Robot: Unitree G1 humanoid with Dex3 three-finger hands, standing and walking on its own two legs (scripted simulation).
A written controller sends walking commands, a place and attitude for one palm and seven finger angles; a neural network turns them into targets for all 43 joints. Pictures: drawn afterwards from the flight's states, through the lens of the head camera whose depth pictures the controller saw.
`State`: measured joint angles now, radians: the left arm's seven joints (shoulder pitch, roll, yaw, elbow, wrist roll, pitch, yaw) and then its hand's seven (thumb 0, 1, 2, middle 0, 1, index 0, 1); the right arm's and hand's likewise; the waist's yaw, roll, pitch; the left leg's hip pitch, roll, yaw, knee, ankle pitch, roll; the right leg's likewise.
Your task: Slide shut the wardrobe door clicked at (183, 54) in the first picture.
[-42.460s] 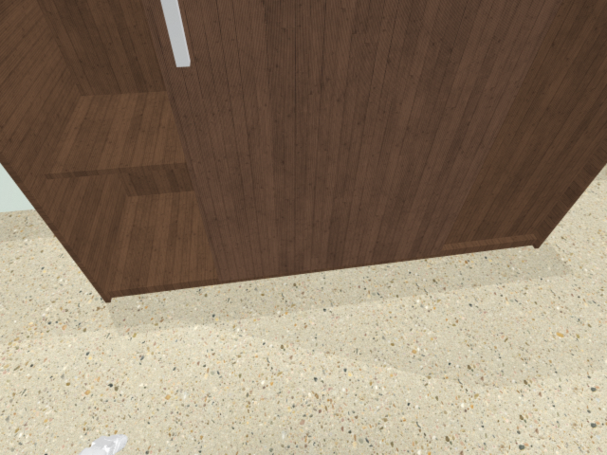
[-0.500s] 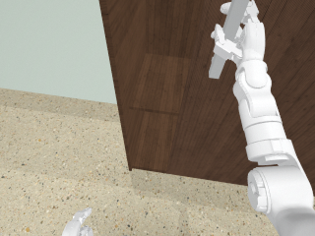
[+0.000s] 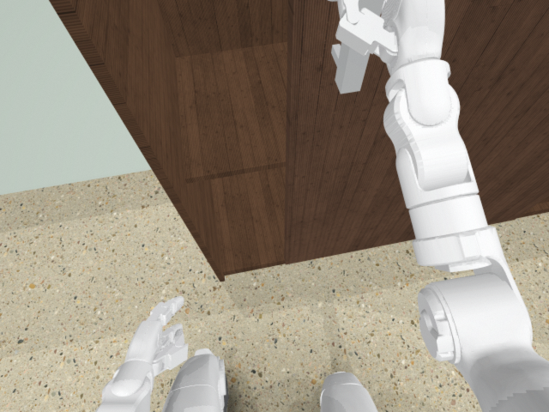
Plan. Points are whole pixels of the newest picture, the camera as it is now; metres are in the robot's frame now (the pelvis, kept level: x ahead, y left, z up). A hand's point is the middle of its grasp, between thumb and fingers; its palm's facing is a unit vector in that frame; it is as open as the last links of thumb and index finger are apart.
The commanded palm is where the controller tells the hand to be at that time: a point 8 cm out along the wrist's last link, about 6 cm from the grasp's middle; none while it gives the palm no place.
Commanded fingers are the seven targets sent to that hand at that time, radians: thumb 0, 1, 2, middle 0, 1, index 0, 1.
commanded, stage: step sideways, sliding the door along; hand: right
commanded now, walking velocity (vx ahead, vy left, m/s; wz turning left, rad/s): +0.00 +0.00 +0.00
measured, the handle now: out of the picture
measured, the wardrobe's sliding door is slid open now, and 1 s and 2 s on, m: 0.23 0.06 0.01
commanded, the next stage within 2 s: stop walking and hold the door there in 1.48 s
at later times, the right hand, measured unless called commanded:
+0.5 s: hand (303, 20) +0.45 -0.07 +0.25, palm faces +0.21 +0.97 -0.08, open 6.6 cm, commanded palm +0.42 -0.02 +0.26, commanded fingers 0.00 -0.90 -0.90 0.45 1.40 0.45 1.40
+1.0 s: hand (177, 48) +0.43 +0.05 +0.25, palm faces -0.20 +0.98 -0.05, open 7.5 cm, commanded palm +0.43 +0.03 +0.25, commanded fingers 0.00 -0.90 -0.90 0.45 1.40 0.45 1.40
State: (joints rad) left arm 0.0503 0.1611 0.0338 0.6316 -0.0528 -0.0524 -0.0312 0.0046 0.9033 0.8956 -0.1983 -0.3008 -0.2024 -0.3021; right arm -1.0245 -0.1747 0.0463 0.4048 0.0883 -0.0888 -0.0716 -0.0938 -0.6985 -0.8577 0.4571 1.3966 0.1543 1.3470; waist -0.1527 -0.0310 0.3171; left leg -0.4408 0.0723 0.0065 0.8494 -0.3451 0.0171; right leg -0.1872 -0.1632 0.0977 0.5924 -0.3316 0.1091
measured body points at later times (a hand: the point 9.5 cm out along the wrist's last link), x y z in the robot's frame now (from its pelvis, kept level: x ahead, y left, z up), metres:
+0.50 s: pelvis +0.08 +0.08 +0.00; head +0.15 +0.08 +0.44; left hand +0.31 +0.29 -0.09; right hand +0.44 -0.12 +0.26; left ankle +0.09 +0.21 -0.71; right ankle +0.03 -0.09 -0.73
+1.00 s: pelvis +0.12 +0.08 +0.00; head +0.22 +0.08 +0.44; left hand +0.37 +0.25 -0.10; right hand +0.44 +0.00 +0.25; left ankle +0.14 +0.17 -0.73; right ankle +0.06 -0.08 -0.70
